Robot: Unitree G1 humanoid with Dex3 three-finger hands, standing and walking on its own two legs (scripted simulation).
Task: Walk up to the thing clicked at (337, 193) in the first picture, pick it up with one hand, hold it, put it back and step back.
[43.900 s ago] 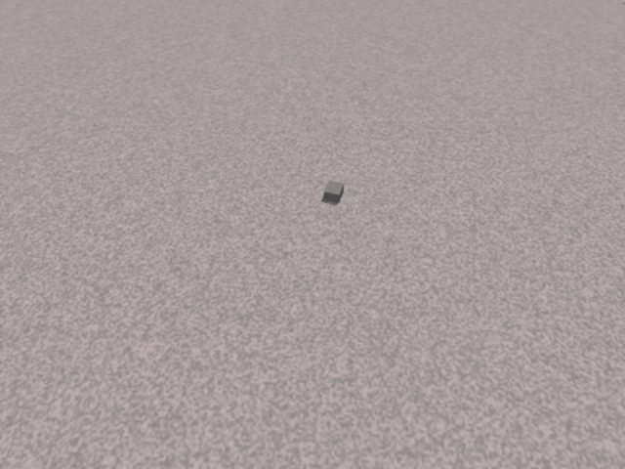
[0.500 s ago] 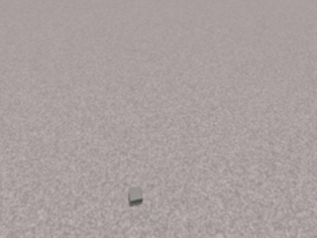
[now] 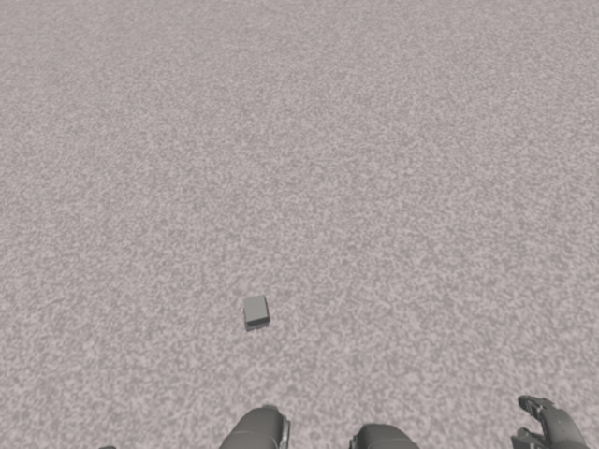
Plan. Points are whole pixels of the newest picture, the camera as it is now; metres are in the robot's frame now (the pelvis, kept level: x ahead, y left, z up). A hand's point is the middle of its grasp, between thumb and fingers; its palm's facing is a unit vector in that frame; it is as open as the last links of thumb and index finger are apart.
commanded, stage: step back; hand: left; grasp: from above
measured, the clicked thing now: (256, 310) +0.55 +0.22 -0.73
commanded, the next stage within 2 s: none
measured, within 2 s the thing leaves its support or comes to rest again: neither
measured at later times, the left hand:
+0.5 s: hand out of the picture -0.02 +0.29 -0.15, palm faces +0.06 -0.93 -0.36, open 7.4 cm
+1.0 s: hand out of the picture -0.21 +0.25 -0.12, palm faces -0.01 -0.90 -0.43, open 7.4 cm
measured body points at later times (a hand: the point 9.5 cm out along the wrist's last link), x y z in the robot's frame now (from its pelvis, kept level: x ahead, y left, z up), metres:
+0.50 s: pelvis -0.13 +0.02 +0.00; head -0.08 +0.04 +0.45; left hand -0.02 +0.33 -0.12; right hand -0.04 -0.29 -0.11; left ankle -0.12 +0.12 -0.72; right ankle -0.06 -0.10 -0.67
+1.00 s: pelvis -0.28 -0.01 +0.01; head -0.24 -0.04 +0.46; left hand -0.21 +0.30 -0.09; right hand -0.19 -0.32 -0.12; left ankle -0.28 +0.14 -0.64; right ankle -0.26 -0.13 -0.72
